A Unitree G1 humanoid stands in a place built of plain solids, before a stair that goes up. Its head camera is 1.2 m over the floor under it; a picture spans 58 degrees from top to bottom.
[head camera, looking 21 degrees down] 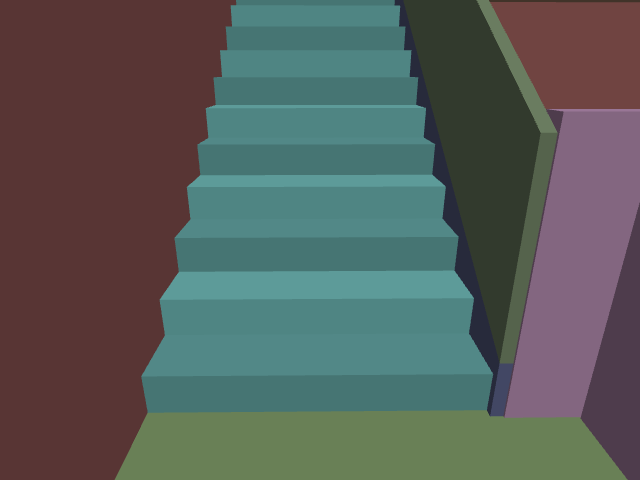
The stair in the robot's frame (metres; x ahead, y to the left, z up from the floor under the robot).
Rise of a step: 0.17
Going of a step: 0.27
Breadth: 1.29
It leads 1 degrees to the left of straight ahead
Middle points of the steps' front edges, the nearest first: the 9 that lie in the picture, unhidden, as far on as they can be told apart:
1.30 0.01 0.17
1.57 0.01 0.34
1.84 0.01 0.51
2.11 0.02 0.68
2.38 0.02 0.84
2.65 0.02 1.01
2.91 0.02 1.18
3.18 0.03 1.35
3.45 0.03 1.52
